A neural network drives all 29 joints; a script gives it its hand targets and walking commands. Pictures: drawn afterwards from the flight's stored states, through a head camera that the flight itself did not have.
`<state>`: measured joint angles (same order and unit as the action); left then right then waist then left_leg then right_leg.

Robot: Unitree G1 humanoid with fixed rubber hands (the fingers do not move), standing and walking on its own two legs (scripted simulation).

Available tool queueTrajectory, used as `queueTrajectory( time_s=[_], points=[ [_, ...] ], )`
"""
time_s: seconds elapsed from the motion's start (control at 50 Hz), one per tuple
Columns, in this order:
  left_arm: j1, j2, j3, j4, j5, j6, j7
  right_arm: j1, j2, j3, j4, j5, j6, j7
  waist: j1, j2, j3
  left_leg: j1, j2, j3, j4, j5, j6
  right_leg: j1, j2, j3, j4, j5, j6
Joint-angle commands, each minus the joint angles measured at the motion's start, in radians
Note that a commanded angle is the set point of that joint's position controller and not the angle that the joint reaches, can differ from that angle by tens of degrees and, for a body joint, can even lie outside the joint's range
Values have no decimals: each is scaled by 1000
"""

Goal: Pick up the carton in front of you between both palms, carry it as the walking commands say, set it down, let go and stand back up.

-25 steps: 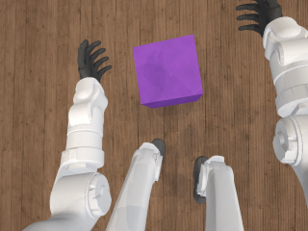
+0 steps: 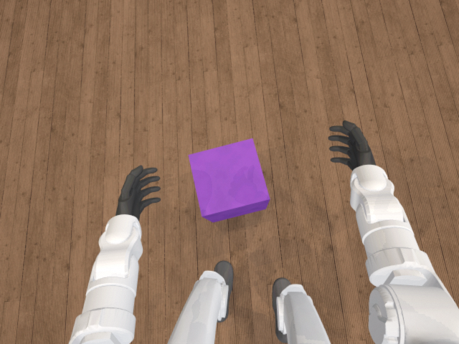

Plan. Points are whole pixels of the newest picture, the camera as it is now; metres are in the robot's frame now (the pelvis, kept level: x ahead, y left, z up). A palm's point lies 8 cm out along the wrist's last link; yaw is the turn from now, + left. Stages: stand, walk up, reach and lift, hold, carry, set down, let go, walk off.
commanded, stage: let go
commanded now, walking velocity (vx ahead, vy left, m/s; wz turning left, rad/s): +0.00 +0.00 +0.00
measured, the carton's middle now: (230, 184) +0.48 +0.10 -0.57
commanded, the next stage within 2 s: stand in 1.10 s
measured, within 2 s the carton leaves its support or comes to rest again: neither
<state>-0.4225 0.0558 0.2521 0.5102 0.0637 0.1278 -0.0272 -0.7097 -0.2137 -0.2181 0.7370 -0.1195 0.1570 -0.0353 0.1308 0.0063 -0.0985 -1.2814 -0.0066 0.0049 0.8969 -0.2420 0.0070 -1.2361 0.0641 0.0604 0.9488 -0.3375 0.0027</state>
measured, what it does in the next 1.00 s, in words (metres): rises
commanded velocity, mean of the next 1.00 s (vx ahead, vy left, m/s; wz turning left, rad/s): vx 0.00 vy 0.00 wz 0.00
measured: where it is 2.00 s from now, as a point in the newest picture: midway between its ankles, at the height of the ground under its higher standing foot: (251, 310)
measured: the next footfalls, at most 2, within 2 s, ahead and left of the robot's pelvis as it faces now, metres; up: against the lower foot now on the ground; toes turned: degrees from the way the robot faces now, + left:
none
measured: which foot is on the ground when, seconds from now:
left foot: down 0.00-1.00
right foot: down 0.00-1.00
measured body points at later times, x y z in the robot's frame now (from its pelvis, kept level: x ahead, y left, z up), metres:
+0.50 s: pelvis +0.06 +0.02 +0.07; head +0.14 +0.00 +0.52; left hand +0.22 +0.26 +0.00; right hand +0.31 -0.19 -0.02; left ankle +0.07 +0.11 -0.66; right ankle +0.03 -0.11 -0.66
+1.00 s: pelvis +0.06 -0.01 +0.08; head +0.05 -0.01 +0.53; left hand +0.22 +0.24 +0.01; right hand +0.23 -0.24 +0.00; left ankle +0.07 +0.11 -0.66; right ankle +0.03 -0.11 -0.66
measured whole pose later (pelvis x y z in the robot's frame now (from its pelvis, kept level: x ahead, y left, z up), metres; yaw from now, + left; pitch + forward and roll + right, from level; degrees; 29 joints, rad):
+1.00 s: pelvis +0.06 -0.01 +0.08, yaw +3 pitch -6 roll +0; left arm 0.21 0.22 0.04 0.37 0.03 0.23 -0.02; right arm 0.23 -0.22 -0.03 0.48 0.01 0.09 0.03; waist 0.00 -0.01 0.09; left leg -0.15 -0.02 -0.05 0.48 -0.23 -0.01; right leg -0.07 0.04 0.02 0.49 -0.32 -0.03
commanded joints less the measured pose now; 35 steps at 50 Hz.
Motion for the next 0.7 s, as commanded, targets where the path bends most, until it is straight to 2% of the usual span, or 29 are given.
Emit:
queueTrajectory(
  time_s=[0.0,0.06,0.1,0.12,0.14,0.18,0.22,0.3,0.32,0.36,0.42,0.44,0.5,0.52,0.56,0.58,0.6,0.62,0.64,0.68],
  points=[
    [91,164,-83,-88,-26,-50,-51,-2,-16,30,-240,29,-56,-47,12,-84,-557,705,-25,19,-124,201,-20,448,-9,-24,-260,78,19],
    [194,173,-127,-75,-46,-71,-64,139,-17,43,-230,35,-81,-40,0,-58,-414,782,-11,-7,-179,171,-18,463,-13,-38,-302,32,10],
    [279,191,-139,-71,-51,-81,-66,235,-30,46,-221,42,-97,-29,19,-24,-399,871,-8,-22,-204,216,-22,489,-7,-42,-310,57,1],
    [326,179,-161,-90,-66,-88,-65,296,-31,49,-227,46,-107,-25,6,-5,-393,928,-7,-28,-221,258,-28,511,-2,-45,-321,78,-2],
    [360,185,-170,-116,-72,-95,-63,333,-49,46,-234,49,-118,-21,16,12,-394,986,-4,-41,-236,299,-30,515,-1,-44,-327,84,-9],
    [422,193,-186,-141,-81,-100,-58,426,-61,46,-242,44,-130,-11,-9,8,-366,1071,-2,-52,-256,348,-38,541,7,-50,-348,98,-12],
    [475,189,-217,-180,-101,-104,-50,495,-46,63,-250,59,-140,-3,-18,40,-345,1151,0,-67,-273,412,-46,575,8,-47,-367,122,-23],
    [556,216,-235,-243,-114,-100,-42,619,-69,60,-266,63,-143,6,-58,24,-247,1212,0,-75,-329,403,-52,680,4,-53,-420,129,-22],
    [574,221,-234,-237,-118,-96,-43,635,-60,77,-276,66,-145,10,-62,1,-211,1207,-1,-77,-343,391,-49,719,0,-57,-435,132,-21],
    [612,228,-233,-246,-119,-93,-42,694,-64,90,-270,76,-141,20,-62,8,-149,1199,-7,-65,-366,399,-51,775,-5,-45,-463,156,-19],
    [614,236,-236,-238,-117,-80,-40,753,-52,107,-288,82,-130,33,-95,-15,-80,1201,-18,-56,-405,352,-42,846,-11,-48,-492,185,-10],
    [614,243,-225,-242,-110,-75,-40,760,-60,112,-297,84,-127,41,-90,-9,-62,1197,-25,-51,-414,350,-42,873,-16,-46,-503,194,-11],
    [623,252,-209,-217,-94,-62,-39,821,-57,126,-329,92,-115,56,-110,-29,-20,1209,-34,-41,-434,330,-37,933,-22,-39,-529,237,-2],
    [637,245,-206,-213,-93,-58,-38,832,-63,126,-346,95,-112,61,-111,-45,-6,1224,-35,-42,-444,346,-34,952,-24,-40,-537,269,-1],
    [668,252,-197,-191,-85,-50,-35,877,-66,141,-370,109,-103,71,-118,-19,-4,1252,-38,-34,-452,382,-36,995,-27,-35,-553,331,4],
    [670,250,-188,-191,-80,-48,-33,879,-73,149,-385,113,-100,76,-106,-32,2,1261,-41,-31,-457,364,-34,1013,-29,-31,-560,326,7],
    [666,260,-189,-190,-76,-45,-35,902,-67,149,-384,116,-94,78,-119,-17,28,1254,-43,-28,-468,357,-34,1021,-30,-32,-566,345,9],
    [669,253,-182,-185,-72,-40,-35,901,-73,157,-390,121,-89,84,-108,-9,36,1265,-45,-24,-472,351,-34,1026,-33,-29,-575,341,7],
    [670,258,-181,-182,-67,-38,-34,910,-82,159,-394,123,-86,86,-109,-20,48,1254,-49,-19,-474,346,-32,1047,-37,-23,-579,376,9],
    [671,266,-171,-163,-58,-31,-32,910,-80,169,-409,130,-75,93,-103,-13,77,1255,-51,-16,-481,319,-28,1054,-40,-21,-583,364,11]
  ],
)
